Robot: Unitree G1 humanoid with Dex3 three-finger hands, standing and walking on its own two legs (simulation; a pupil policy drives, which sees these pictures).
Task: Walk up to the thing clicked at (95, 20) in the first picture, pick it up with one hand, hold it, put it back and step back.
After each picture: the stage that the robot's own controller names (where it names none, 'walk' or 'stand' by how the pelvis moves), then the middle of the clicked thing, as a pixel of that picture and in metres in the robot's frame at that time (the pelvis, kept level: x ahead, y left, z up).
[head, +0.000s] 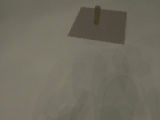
stand; (97, 15) +1.85 -0.14 -0.66
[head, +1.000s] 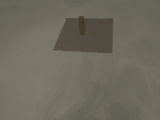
walk; (81, 25) +1.71 +0.19 -0.63
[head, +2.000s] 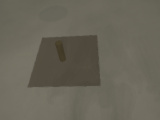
walk; (60, 51) +1.17 +0.36 -0.65
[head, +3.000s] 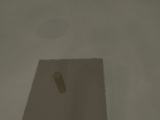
walk; (60, 83) +0.78 +0.30 -0.65
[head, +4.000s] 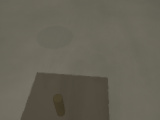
walk; (59, 106) +0.56 +0.23 -0.64
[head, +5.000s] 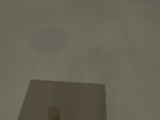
stand; (54, 118) +0.45 +0.22 -0.65
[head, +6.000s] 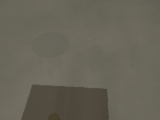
stand; out of the picture +0.42 +0.22 -0.66
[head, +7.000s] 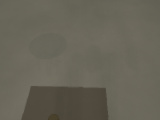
stand; out of the picture +0.42 +0.23 -0.66
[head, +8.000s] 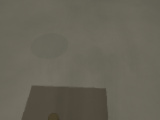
stand; out of the picture +0.43 +0.23 -0.66
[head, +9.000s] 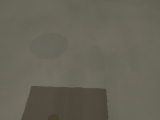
stand; out of the picture +0.42 +0.23 -0.66
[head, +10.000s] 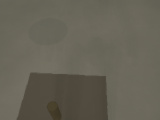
go down; (55, 112) +0.44 +0.23 -0.65
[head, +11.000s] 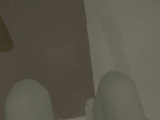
go down; out of the picture +0.50 +0.28 -0.23
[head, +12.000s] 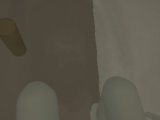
close in; (13, 40) +0.50 +0.27 -0.25
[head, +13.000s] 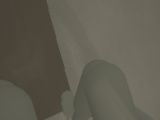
close in; out of the picture +0.48 +0.32 -0.16
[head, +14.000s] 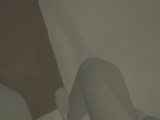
lift; out of the picture +0.47 +0.32 -0.16
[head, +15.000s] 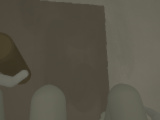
lift; (12, 64) +0.36 +0.25 -0.03
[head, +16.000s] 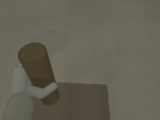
hold; (43, 79) +0.33 +0.15 +0.09
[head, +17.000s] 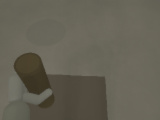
hold; (38, 85) +0.33 +0.17 +0.03
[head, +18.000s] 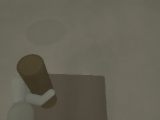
crouch; (40, 86) +0.33 +0.16 +0.03
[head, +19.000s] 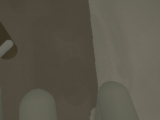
crouch; out of the picture +0.47 +0.24 -0.04
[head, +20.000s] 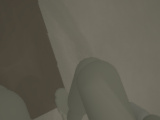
lower; out of the picture +0.45 +0.31 -0.17
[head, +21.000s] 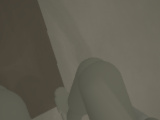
lower; out of the picture +0.46 +0.32 -0.17
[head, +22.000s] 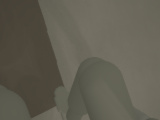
lower; out of the picture +0.46 +0.32 -0.17
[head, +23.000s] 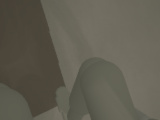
lower; out of the picture +0.46 +0.32 -0.17
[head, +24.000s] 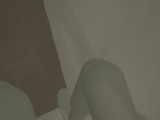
loosen; out of the picture +0.46 +0.29 -0.17
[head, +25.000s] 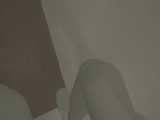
withdraw; out of the picture +0.46 +0.30 -0.18
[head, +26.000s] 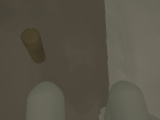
walk; (35, 48) +0.50 +0.23 -0.26
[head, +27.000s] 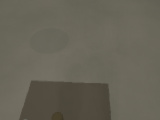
stand; out of the picture +0.42 +0.18 -0.59
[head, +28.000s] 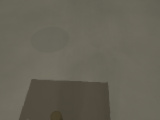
stand; out of the picture +0.42 +0.20 -0.60
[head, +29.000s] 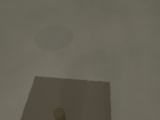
stand; (60, 119) +0.43 +0.19 -0.62
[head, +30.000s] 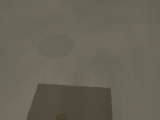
walk; out of the picture +0.44 +0.19 -0.66
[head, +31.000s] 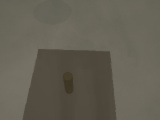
walk; (68, 83) +0.61 +0.12 -0.63
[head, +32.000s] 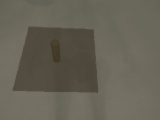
walk; (55, 51) +0.91 +0.23 -0.64
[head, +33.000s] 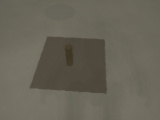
stand; (69, 55) +1.08 +0.19 -0.64
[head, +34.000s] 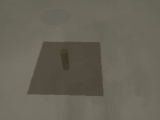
stand; (65, 60) +1.07 +0.22 -0.66
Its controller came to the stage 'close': yes
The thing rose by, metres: 0.69
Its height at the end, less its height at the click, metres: +0.00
